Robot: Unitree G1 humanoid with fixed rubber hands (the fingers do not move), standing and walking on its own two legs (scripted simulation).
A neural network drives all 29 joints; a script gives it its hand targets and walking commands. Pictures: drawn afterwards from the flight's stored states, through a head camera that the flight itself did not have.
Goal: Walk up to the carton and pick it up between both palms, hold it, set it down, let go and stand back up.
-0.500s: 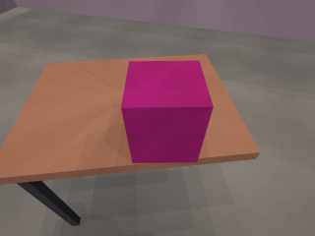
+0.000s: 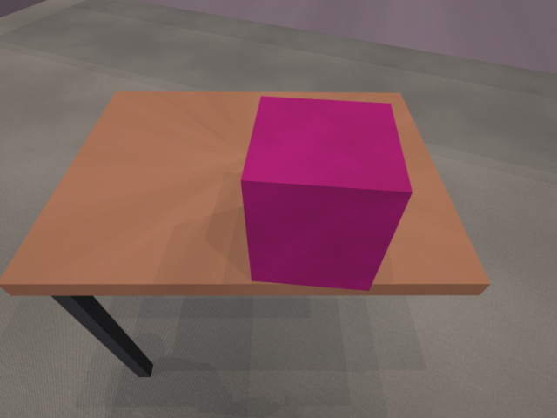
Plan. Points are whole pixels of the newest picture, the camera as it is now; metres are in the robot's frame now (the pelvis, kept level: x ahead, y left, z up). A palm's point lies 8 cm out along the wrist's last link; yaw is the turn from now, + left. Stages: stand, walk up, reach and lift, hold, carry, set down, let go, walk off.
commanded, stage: walk up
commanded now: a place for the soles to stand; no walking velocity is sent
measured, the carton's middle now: (317, 197) +0.46 -0.05 +0.06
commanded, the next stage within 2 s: reach and lift in 1.02 s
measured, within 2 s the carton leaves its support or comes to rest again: neither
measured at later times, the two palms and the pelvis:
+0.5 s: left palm out of the picture +0.01 +0.26 -0.13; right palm out of the picture +0.07 -0.25 -0.12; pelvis +0.01 +0.00 +0.00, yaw +5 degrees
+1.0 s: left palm out of the picture -0.01 +0.26 -0.13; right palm out of the picture +0.07 -0.25 -0.12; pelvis +0.01 +0.00 +0.01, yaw +5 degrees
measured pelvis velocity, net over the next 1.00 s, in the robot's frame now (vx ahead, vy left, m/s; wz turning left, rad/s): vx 0.01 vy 0.00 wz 0.09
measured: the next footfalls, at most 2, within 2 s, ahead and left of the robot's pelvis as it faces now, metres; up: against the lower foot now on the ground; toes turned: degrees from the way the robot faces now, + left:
none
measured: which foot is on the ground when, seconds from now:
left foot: down 0.00-1.00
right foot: down 0.00-1.00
